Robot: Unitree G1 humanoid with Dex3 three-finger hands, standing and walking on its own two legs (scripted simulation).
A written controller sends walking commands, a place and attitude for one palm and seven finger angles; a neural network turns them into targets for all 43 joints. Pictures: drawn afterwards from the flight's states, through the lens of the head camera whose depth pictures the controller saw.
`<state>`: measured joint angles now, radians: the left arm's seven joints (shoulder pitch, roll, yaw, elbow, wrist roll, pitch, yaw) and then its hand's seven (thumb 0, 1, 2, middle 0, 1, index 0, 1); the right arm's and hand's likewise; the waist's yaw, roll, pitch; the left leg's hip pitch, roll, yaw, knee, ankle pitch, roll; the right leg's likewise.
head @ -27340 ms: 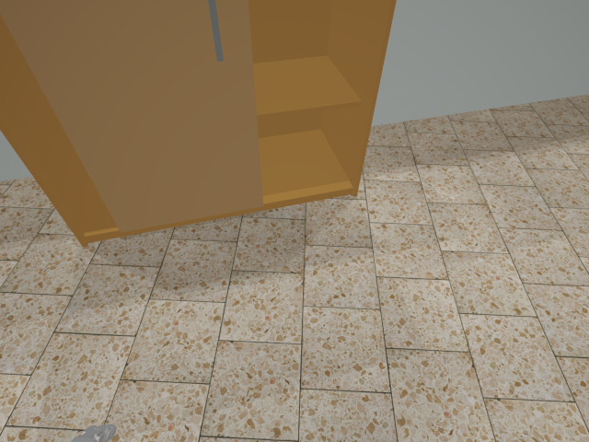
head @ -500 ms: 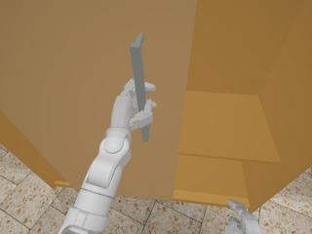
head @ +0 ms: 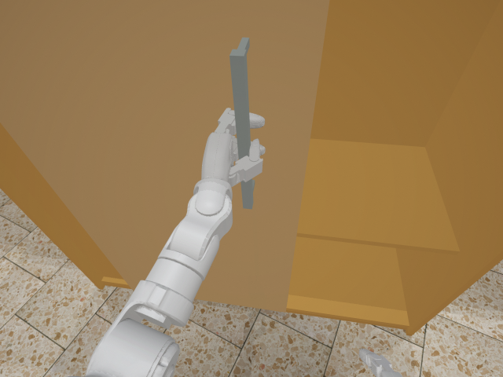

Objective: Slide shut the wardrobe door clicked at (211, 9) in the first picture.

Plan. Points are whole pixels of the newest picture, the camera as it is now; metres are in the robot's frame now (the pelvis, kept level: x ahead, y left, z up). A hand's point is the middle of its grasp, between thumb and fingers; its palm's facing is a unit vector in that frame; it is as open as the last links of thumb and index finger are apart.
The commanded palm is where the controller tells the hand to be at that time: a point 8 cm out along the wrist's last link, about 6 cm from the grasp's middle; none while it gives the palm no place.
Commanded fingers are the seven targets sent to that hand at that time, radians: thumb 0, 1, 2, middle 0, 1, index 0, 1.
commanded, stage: tug the door sideways, standing still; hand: left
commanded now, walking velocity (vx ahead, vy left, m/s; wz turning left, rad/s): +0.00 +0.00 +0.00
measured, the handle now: (246, 138) +0.46 +0.05 +0.15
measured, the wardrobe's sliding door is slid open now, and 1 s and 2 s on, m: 0.45 0.45 0.29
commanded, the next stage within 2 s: step sideways, sliding the door along in 0.12 s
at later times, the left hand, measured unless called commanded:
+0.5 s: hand (255, 163) +0.40 +0.03 +0.15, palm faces -0.03 -0.99 -0.15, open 6.0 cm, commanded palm +0.38 +0.03 +0.16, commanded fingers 0.00 0.90 0.90 -0.45 -1.40 -0.45 -1.40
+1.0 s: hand (269, 159) +0.41 +0.01 +0.15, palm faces +0.25 -0.97 -0.04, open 6.1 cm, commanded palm +0.38 -0.02 +0.15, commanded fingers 0.00 0.90 0.90 -0.45 -1.40 -0.45 -1.40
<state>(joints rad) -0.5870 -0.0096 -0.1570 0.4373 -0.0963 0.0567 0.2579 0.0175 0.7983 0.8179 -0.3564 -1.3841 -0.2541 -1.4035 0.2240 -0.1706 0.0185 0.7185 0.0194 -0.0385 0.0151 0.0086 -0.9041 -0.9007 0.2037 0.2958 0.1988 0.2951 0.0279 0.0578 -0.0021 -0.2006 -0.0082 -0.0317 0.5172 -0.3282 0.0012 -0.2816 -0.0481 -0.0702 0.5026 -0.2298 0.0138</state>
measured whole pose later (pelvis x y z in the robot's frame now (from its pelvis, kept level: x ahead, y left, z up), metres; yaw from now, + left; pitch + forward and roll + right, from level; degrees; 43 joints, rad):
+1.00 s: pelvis +0.04 -0.16 -0.03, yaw +3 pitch -6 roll -3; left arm -0.44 0.14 0.04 0.05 -0.07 -0.09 0.17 -0.01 0.79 0.87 -0.43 -1.40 -0.19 -1.36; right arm 0.02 -0.16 -0.01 0.63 0.05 -0.01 0.00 0.01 -0.90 -0.90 0.21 0.30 0.20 0.30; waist 0.11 0.09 0.29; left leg -0.23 0.22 -0.11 0.86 -0.43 -0.06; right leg -0.28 -0.02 -0.11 0.70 -0.31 0.01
